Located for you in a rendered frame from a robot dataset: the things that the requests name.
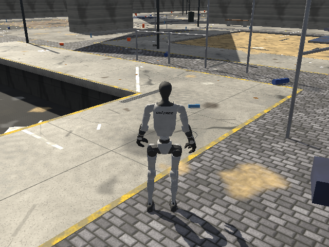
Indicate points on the right robot thigh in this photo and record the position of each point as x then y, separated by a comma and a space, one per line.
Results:
175, 158

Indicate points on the left robot hand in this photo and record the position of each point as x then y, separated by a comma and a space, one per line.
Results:
143, 140

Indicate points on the right robot upper arm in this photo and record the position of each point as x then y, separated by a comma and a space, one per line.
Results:
183, 117

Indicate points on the robot right forearm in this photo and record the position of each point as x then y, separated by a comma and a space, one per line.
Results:
189, 136

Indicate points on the left robot upper arm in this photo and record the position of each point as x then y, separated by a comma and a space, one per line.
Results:
146, 116

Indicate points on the right robot hand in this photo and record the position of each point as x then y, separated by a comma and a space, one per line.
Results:
193, 146

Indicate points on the robot left forearm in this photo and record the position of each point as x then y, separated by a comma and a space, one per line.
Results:
140, 134

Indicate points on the robot left shin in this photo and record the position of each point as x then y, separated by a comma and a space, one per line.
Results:
150, 188

